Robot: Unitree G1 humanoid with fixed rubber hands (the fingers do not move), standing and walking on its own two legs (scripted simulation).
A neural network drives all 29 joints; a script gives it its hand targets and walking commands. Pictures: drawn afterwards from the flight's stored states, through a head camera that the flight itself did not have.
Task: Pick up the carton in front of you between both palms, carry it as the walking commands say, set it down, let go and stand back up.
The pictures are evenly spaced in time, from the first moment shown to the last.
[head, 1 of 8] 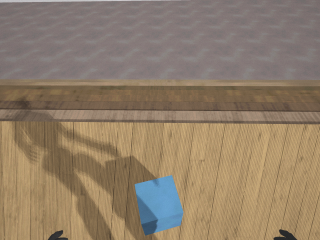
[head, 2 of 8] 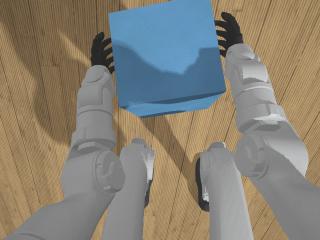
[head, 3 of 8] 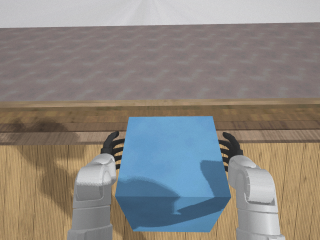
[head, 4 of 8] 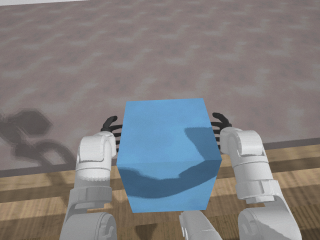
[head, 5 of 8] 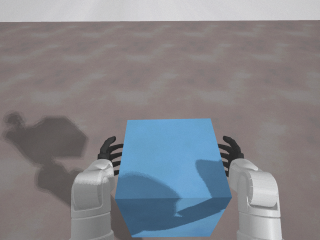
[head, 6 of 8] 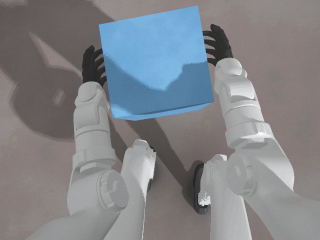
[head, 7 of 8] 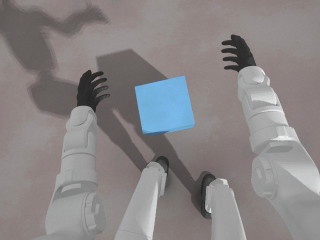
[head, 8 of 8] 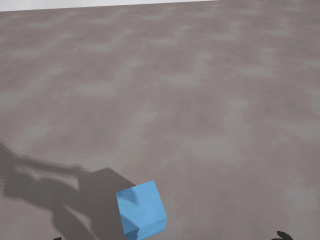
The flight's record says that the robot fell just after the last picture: no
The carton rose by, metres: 0.69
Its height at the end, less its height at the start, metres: -1.28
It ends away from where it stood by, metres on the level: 4.39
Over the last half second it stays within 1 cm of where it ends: yes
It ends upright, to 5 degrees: yes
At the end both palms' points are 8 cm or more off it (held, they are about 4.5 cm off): yes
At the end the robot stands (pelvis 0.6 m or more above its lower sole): yes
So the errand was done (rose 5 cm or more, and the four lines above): yes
